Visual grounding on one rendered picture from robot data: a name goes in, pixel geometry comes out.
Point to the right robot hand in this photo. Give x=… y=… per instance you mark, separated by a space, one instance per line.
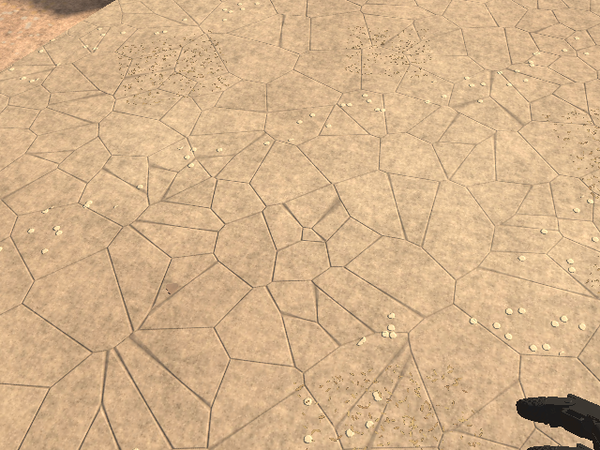
x=575 y=414

